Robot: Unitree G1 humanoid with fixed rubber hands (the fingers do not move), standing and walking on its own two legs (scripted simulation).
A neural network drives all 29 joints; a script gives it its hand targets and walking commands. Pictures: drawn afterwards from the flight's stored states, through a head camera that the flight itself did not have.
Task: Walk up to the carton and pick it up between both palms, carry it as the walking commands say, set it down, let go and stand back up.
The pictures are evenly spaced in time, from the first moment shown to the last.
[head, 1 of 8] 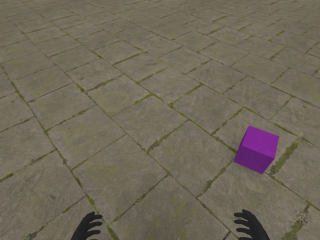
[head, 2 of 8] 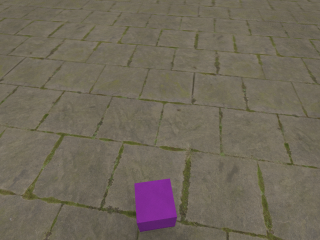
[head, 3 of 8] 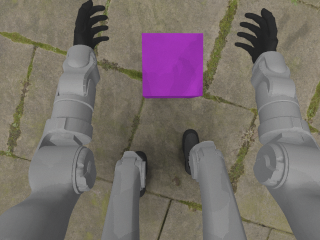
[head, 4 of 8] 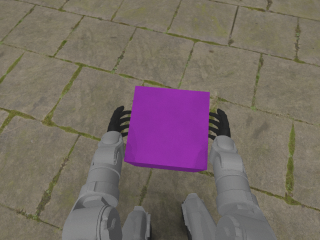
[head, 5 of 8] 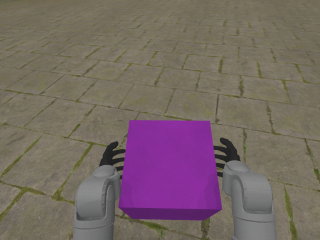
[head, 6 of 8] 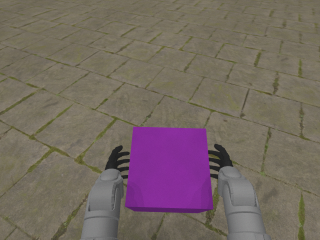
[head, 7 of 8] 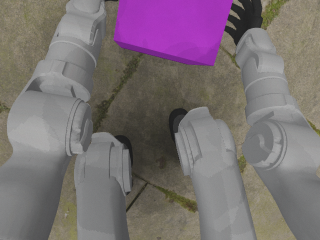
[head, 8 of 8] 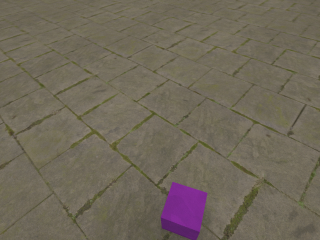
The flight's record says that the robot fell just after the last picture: no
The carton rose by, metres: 0.70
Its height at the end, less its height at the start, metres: +0.00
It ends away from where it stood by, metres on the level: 0.11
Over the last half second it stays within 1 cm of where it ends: yes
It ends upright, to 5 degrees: yes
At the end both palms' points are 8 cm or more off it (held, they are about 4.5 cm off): yes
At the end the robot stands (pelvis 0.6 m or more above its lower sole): yes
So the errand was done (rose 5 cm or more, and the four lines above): yes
